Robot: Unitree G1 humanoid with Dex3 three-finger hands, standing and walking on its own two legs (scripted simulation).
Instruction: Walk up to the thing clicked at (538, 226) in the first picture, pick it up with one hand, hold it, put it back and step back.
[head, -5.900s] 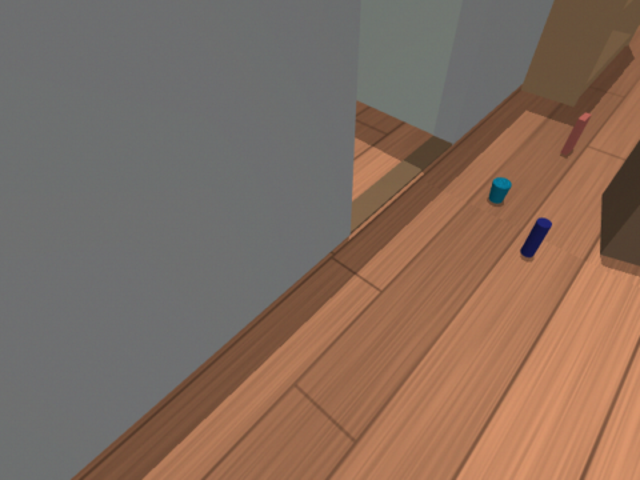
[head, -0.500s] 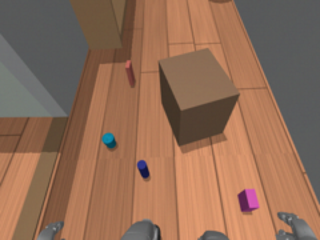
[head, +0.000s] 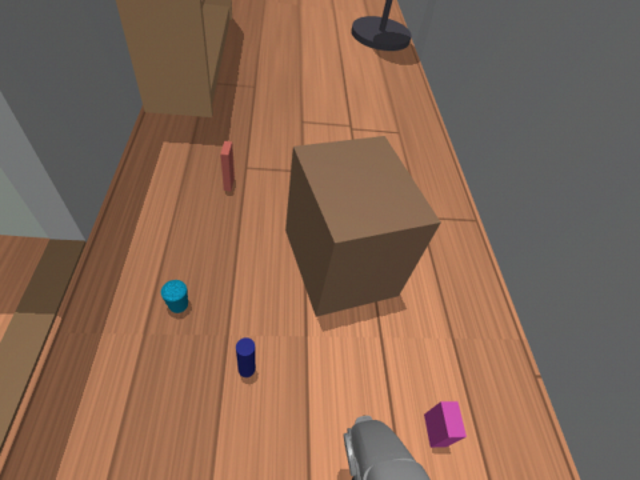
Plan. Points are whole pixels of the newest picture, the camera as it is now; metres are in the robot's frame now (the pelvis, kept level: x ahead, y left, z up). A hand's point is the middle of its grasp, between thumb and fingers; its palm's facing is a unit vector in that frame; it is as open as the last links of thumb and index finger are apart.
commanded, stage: walk up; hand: left
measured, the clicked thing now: (246, 358) +0.51 +0.14 -0.67
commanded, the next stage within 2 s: stand in 1.74 s
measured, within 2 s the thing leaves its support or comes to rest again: neither
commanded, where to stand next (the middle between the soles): +0.10 -0.03 m, yaw -2 degrees
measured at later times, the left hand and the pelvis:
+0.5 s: hand out of the picture +0.08 +0.27 -0.13, palm faces +0.01 -0.86 -0.51, open 7.3 cm; pelvis +0.00 -0.02 -0.01, yaw -1 degrees
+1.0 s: hand out of the picture +0.03 +0.26 -0.17, palm faces -0.09 -0.95 -0.29, open 7.3 cm; pelvis -0.04 -0.02 +0.00, yaw -5 degrees
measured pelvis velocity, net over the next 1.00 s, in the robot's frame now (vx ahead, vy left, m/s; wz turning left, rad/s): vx -0.04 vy -0.02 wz -0.08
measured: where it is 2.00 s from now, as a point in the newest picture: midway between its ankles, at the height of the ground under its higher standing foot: outside the picture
